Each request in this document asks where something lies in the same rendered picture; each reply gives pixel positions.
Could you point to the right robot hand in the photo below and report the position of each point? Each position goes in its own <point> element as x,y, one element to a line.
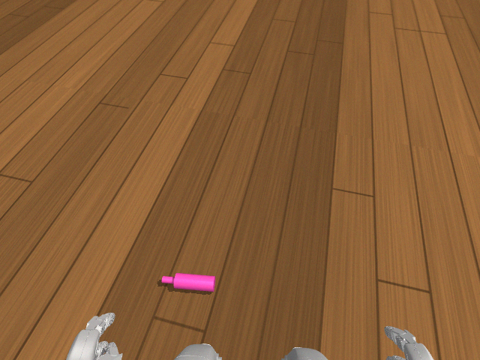
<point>406,342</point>

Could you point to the bottle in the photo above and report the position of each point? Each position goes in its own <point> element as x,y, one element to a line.
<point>191,282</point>

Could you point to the left robot hand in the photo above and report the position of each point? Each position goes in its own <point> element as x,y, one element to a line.
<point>86,344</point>

